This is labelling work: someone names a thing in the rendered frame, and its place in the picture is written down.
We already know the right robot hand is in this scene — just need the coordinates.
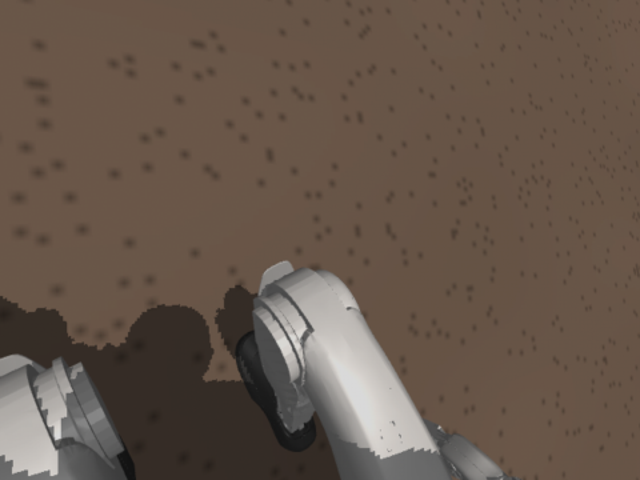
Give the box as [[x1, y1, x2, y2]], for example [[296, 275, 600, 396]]
[[422, 418, 508, 480]]

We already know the left robot foot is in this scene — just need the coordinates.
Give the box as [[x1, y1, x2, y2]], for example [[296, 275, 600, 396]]
[[117, 433, 136, 480]]

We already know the right robot foot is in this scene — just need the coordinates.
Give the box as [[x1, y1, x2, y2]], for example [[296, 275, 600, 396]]
[[235, 330, 316, 452]]

